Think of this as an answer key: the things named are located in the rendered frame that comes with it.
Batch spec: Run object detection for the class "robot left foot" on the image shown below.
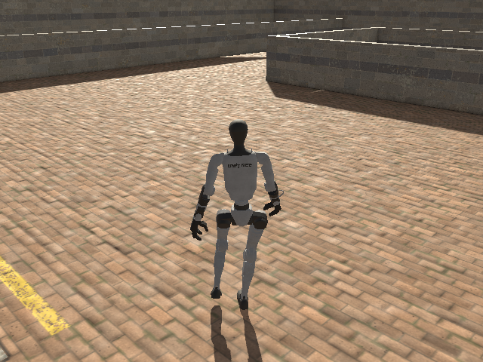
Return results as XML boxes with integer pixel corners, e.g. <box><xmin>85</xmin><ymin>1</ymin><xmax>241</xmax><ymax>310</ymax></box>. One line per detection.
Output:
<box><xmin>211</xmin><ymin>287</ymin><xmax>222</xmax><ymax>299</ymax></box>

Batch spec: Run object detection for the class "robot left upper arm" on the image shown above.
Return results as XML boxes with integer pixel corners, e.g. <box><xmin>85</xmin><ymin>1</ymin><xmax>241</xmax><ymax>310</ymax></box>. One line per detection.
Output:
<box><xmin>203</xmin><ymin>153</ymin><xmax>224</xmax><ymax>196</ymax></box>

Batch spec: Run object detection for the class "robot right upper arm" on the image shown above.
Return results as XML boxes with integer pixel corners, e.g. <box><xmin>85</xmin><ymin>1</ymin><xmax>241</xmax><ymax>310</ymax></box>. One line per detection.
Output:
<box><xmin>255</xmin><ymin>152</ymin><xmax>276</xmax><ymax>192</ymax></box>

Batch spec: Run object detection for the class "robot right thigh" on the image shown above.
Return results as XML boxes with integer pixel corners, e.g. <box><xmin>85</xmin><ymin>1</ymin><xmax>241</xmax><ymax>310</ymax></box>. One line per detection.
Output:
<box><xmin>243</xmin><ymin>210</ymin><xmax>268</xmax><ymax>263</ymax></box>

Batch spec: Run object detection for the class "right robot forearm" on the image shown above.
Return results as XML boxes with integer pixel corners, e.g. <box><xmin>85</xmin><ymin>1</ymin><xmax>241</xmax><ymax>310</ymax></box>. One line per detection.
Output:
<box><xmin>268</xmin><ymin>180</ymin><xmax>280</xmax><ymax>206</ymax></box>

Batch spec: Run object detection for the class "left robot hand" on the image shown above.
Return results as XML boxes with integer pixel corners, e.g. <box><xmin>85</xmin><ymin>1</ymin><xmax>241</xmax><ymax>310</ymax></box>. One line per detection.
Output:
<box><xmin>190</xmin><ymin>219</ymin><xmax>208</xmax><ymax>241</ymax></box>

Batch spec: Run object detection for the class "right robot hand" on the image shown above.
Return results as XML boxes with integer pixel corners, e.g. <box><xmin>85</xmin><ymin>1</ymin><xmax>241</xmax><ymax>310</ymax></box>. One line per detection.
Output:
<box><xmin>263</xmin><ymin>202</ymin><xmax>281</xmax><ymax>216</ymax></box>

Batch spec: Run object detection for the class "left robot forearm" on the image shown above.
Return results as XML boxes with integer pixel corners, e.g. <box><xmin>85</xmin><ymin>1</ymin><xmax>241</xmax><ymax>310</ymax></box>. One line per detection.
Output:
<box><xmin>193</xmin><ymin>184</ymin><xmax>210</xmax><ymax>221</ymax></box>

